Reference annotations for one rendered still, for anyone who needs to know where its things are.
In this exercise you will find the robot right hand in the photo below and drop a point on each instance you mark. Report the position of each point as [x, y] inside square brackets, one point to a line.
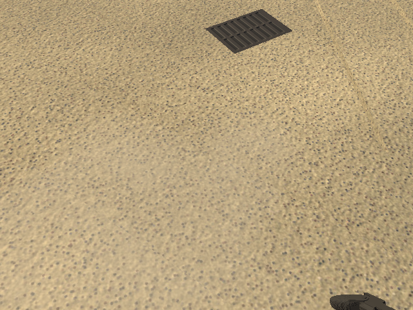
[358, 302]

